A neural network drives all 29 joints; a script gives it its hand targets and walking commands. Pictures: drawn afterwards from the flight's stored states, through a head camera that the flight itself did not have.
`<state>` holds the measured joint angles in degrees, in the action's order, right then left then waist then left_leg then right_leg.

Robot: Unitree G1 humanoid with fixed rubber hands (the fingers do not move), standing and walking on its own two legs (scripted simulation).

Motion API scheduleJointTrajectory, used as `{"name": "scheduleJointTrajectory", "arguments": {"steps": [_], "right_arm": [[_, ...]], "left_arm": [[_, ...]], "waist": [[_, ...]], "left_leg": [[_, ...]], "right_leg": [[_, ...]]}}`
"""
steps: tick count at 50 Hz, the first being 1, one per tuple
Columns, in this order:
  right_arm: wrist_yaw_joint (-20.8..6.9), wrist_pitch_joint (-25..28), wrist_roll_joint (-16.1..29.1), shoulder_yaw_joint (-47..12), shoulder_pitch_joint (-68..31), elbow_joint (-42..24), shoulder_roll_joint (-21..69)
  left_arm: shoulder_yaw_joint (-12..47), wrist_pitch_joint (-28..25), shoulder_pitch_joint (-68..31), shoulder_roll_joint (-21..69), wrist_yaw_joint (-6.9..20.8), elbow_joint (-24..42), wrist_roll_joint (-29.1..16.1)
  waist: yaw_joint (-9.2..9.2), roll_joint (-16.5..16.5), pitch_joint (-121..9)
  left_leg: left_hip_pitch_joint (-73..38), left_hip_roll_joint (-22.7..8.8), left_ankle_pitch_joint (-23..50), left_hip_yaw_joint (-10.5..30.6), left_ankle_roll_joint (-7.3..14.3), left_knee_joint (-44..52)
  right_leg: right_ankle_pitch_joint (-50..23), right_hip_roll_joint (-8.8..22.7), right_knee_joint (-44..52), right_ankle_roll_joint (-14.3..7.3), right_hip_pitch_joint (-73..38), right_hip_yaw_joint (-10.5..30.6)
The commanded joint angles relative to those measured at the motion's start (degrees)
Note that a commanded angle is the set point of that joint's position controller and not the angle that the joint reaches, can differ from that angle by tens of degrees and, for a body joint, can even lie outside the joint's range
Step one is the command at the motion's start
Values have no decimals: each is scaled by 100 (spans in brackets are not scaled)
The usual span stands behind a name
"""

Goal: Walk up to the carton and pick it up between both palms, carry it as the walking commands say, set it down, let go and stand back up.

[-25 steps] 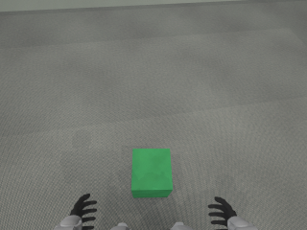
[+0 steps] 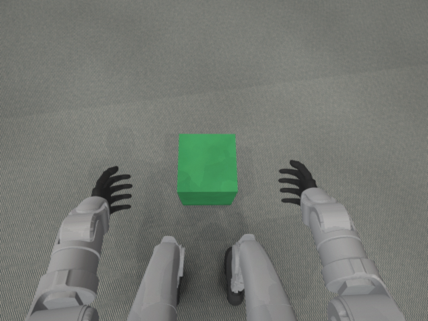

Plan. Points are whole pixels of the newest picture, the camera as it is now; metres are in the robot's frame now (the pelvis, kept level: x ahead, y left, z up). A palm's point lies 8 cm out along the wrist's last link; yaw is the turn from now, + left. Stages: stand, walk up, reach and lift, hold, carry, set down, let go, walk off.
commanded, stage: reach and lift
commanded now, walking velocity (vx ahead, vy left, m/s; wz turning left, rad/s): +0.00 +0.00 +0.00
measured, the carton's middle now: (207, 172) +0.52 +0.02 -0.54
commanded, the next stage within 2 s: none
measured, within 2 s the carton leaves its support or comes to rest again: neither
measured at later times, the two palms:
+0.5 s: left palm (118, 135) +0.48 +0.23 -0.14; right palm (281, 132) +0.50 -0.16 -0.14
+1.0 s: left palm (132, 139) +0.50 +0.22 -0.21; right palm (271, 134) +0.53 -0.15 -0.21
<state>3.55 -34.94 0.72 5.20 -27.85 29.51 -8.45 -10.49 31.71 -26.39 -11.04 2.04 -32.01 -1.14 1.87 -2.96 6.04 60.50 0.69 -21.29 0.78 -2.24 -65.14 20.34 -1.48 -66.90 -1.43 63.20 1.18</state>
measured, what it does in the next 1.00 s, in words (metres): lowers itself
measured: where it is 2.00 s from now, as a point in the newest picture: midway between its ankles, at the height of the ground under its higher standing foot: (203, 287)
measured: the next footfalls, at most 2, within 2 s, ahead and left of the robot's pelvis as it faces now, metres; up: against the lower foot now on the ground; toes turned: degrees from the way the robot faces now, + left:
none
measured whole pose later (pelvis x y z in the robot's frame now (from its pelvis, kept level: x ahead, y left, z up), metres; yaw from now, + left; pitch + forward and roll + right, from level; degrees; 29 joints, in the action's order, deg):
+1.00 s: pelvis +0.00 +0.02 -0.05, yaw +1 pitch +28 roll +2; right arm 2.9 -10.9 3.4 12.6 -73.5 44.2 -19.1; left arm -15.6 11.2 -68.9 -13.7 -7.7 -37.2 -5.6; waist 1.4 -0.8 30.0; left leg 81.2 3.3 -23.6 1.8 -1.5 -77.1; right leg 22.4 -2.7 -77.6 1.0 82.7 3.9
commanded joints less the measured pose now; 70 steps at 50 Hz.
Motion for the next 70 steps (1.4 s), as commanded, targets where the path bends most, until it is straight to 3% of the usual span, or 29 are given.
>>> {"name": "scheduleJointTrajectory", "arguments": {"steps": [1, 3, 4, 8, 9, 10, 18, 20, 22, 25, 27, 31, 35, 37, 38, 39, 40, 43, 45, 48, 49, 53, 54, 60, 61, 63, 66, 67, 70], "right_arm": [[217, 179, 124, 341, -2459, -372, -435], [343, 347, -200, 556, -3072, 26, -850], [406, 324, -160, 682, -3449, 449, -895], [454, 762, 246, 368, -4035, 779, -279], [482, 891, 172, 518, -4484, 364, -747], [507, 990, -5, 749, -4363, 545, -792], [472, 1642, -51, 772, -5181, 493, -1398], [502, 1662, 411, 544, -5255, -534, -1384], [429, 1721, 295, 741, -4825, -749, -1675], [184, 1779, 632, 368, -4891, -295, -1626], [126, 1950, 1001, 130, -5531, -2092, -1694], [210, 2173, 370, 783, -5437, -2447, -2535], [-74, 2213, 601, 670, -5156, -1128, -1846], [-136, 2261, 463, 738, -5097, -628, -1938], [-108, 2382, 299, 660, -5056, 0, -1888], [-200, 2426, 597, 679, -5184, -846, -1735], [-90, 2490, 313, 843, -5427, -715, -2228], [-181, 2588, 236, 733, -5531, 765, -1706], [-94, 2733, 248, 772, -5946, -86, -1944], [12, 2626, 274, 920, -6088, 1120, -1876], [24, 2596, 355, 923, -6577, 513, -2074], [140, 2522, 515, 785, -6860, 777, -2288], [224, 2472, 447, 921, -6949, 644, -2727], [459, 2029, 1088, 301, -7636, 210, -2386], [515, 1987, 1209, 193, -7692, -883, -2466], [658, 1859, 971, 325, -7640, -211, -2692], [556, 1927, 1118, 309, -7703, 857, -2425], [603, 1932, 1334, -34, -7807, 229, -2317], [615, 2148, 1154, -169, -7929, 1020, -2037]], "left_arm": [[-264, -243, -2629, -1063, -139, 649, -14], [-505, -345, -3013, -1150, -262, 338, 51], [-233, -332, -3622, -1093, -235, 255, -266], [-388, -677, -3963, -1220, -358, -590, -145], [-599, -941, -4315, -1476, -312, -461, -127], [-378, -970, -4485, -1347, -295, -172, -355], [-589, -1521, -4964, -1761, -696, -86, -341], [-510, -1559, -4866, -1880, -740, 789, -491], [-440, -1527, -4336, -1677, -801, 773, -757], [16, -1607, -4754, -1101, -846, 995, -942], [-292, -1800, -4931, -1541, -892, 1978, -1054], [-702, -1908, -4877, -1916, -1035, 2486, -837], [-554, -1943, -4907, -1208, -1000, 2090, -326], [-476, -1984, -4618, -958, -941, 1403, -623], [-516, -2083, -4585, -839, -946, 1305, -524], [-335, -2139, -4852, -838, -918, 2103, -582], [-382, -2134, -4855, -863, -930, 1653, -684], [-614, -2196, -4902, -677, -894, 289, -489], [-778, -2321, -4924, -745, -931, 679, -520], [-746, -2293, -5393, -1116, -1052, -66, -308], [-435, -2212, -5913, -1006, -1073, 426, -580], [-349, -2112, -6296, -1237, -1252, 294, -736], [-148, -2014, -6457, -1185, -1277, 441, -910], [-57, -1680, -7530, -1812, -1424, 1032, -1064], [-44, -1631, -6990, -2027, -1435, 1710, -1199], [25, -1480, -7345, -1943, -1404, 1078, -1291], [-72, -1662, -7151, -2162, -1344, -420, -903], [31, -1739, -7650, -2036, -1290, 657, -1119], [-53, -1976, -7308, -1943, -1195, -861, -1116]], "waist": [[49, 272, -4312], [293, 482, -4464], [-111, 368, -4625], [466, 356, -4849], [376, 357, -5031], [-201, 35, -5715], [173, 409, -8093], [217, 100, -9922], [-245, -262, -11003], [-53, 333, -10735], [309, 44, -11837], [149, -226, -12534], [421, 815, -10995], [74, 533, -10787], [249, 393, -9987], [239, 528, -10954], [-81, 99, -10946], [-81, -528, -9328], [180, -184, -9787], [252, -43, -9451], [-46, 46, -10001], [37, 140, -10005], [-313, 269, -10522], [91, 129, -11011], [256, -89, -12391], [-124, -4, -11412], [447, 461, -9224], [369, 331, -10461], [528, -147, -9048]], "left_leg": [[-730, 87, -1033, -420, 160, 761], [-337, 193, -739, -580, 15, 903], [-650, 177, -1158, -466, 30, 930], [35, 257, -516, -545, 115, 780], [478, 276, -360, -605, 71, 386], [215, 255, -184, -513, 66, 581], [-761, 295, 563, -594, 26, 451], [-1173, 368, 1288, -593, 53, 370], [-1511, 370, 1926, -411, 148, 303], [-2344, 417, 2765, -408, 76, 177], [-2910, 527, 3797, -462, 121, -101], [-2365, 537, 4515, -397, 73, -172], [-3136, 311, 4382, -226, -10, -169], [-2866, 345, 4340, -234, -26, -240], [-2181, 409, 4015, -340, -107, -241], [-3122, 371, 4490, -178, -70, -355], [-2509, 380, 4024, -186, -101, -534], [-1139, 353, 2791, -190, 28, -473], [-752, 446, 3173, -357, -129, -658], [-476, 423, 1907, -369, 9, -983], [-931, 409, 1884, -353, -21, -1206], [-749, 391, 1455, -415, -55, -1820], [-936, 422, 1005, -405, -52, -1782], [-129, 326, 350, -614, 76, -2300], [-682, 501, 1107, -653, 131, -2298], [578, 432, 279, -725, 52, -2489], [1548, 319, -508, -685, 114, -2614], [773, 360, -114, -754, 59, -2912], [2234, 358, -289, -779, 113, -3009]], "right_leg": [[1909, 204, 1518, 409, -2714, 379], [1726, 39, 1434, 334, -2802, 275], [1864, 35, 1488, 306, -2558, 184], [1286, -4, 1240, 287, -2653, 296], [1387, 48, 1248, 334, -2749, 711], [850, 13, 1194, 369, -3028, 396], [-190, -171, 701, 249, -2798, -96], [-1483, -251, 511, 228, -4098, 28], [-2592, -279, 228, 214, -4665, -133], [-2889, -288, 111, 135, -4000, -87], [-4200, -310, 4, 93, -4924, 218], [-5431, -269, -243, 110, -5439, 200], [-3471, -325, 80, 89, -2739, 32], [-3809, -274, -36, 183, -2884, -108], [-3679, -254, -171, 116, -2622, -41], [-3689, -316, -177, 70, -2600, -35], [-3740, -263, -219, 114, -2884, -75], [-2833, -292, -451, 256, -2140, -212], [-3523, -255, -596, 152, -2666, -26], [-2122, -307, -1165, 219, -1647, -212], [-1865, -366, -1201, 203, -1491, -377], [-1145, -365, -1801, 148, -577, -459], [-839, -396, -1696, 56, -824, -532], [-231, -304, -2168, 104, -985, -301], [-1194, -352, -2266, 153, -2066, -250], [-592, -270, -2409, 117, -2032, -224], [553, -225, -2674, 166, -29, -196], [-53, -287, -2841, 112, -924, -89], [37, -111, -2993, 237, -581, -46]]}}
